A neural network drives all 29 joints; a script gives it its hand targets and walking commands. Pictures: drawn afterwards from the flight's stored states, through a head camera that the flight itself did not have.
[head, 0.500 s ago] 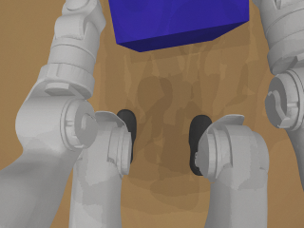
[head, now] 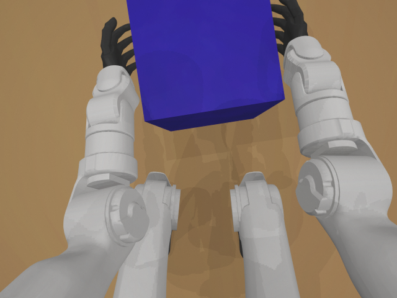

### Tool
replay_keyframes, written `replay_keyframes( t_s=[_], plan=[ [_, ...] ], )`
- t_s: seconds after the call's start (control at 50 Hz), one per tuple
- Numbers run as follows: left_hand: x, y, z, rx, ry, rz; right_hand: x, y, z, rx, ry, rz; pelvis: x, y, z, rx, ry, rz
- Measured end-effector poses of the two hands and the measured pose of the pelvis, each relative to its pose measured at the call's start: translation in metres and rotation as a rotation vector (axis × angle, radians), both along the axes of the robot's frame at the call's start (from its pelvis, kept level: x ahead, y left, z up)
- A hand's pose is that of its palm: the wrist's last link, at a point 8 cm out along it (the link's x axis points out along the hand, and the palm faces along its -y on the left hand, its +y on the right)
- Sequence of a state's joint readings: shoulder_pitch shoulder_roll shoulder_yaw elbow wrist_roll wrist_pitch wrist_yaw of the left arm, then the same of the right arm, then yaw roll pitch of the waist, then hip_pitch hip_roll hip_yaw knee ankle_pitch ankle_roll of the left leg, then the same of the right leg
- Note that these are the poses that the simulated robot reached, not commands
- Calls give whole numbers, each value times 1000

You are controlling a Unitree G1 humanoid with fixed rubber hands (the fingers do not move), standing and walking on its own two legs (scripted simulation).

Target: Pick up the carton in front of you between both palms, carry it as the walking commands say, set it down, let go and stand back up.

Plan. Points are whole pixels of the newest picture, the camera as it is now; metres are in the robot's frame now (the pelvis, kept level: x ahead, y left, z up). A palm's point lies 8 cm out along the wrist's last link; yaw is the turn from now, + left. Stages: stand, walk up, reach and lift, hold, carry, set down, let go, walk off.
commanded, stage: reach and lift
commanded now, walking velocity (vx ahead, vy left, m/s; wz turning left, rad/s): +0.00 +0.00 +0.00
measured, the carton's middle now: (205, 70) +0.53 -0.01 -0.15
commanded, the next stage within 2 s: none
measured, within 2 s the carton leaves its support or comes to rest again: neither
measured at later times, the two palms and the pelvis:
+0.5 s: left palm (61, 42) +0.48 +0.14 +0.07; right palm (338, 20) +0.49 -0.16 +0.07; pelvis +0.02 +0.00 +0.12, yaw -1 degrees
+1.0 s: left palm out of the picture +0.44 +0.14 +0.23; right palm out of the picture +0.44 -0.16 +0.22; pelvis +0.07 +0.01 +0.26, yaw -2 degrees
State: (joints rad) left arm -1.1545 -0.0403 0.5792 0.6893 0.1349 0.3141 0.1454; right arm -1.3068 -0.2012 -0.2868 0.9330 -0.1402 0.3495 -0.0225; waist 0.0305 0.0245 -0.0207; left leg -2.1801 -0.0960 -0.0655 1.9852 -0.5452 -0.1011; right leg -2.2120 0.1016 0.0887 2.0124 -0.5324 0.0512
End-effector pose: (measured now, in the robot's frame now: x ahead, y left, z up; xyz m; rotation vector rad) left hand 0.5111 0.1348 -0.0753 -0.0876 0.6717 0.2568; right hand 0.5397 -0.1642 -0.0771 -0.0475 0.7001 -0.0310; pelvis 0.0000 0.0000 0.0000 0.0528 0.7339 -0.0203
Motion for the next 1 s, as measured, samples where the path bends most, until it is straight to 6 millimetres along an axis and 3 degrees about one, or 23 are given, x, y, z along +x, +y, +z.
replay_keyframes(
  t_s=[0.12,0.3,0.58,1.0],
  plan=[
    [-10,4,43,14,11,-15,-14,3,42,-6,10,-4,-6,2,32,-4,17,-2],
    [-15,4,89,20,-2,-37,-26,3,85,-2,-3,-28,-2,4,70,-15,30,2],
    [-33,6,176,17,-6,-59,-54,5,169,18,-4,-68,25,4,139,-24,-34,-5],
    [-69,9,307,12,-3,-95,-101,8,301,24,-1,-113,66,6,258,-46,-270,-10]
  ],
)
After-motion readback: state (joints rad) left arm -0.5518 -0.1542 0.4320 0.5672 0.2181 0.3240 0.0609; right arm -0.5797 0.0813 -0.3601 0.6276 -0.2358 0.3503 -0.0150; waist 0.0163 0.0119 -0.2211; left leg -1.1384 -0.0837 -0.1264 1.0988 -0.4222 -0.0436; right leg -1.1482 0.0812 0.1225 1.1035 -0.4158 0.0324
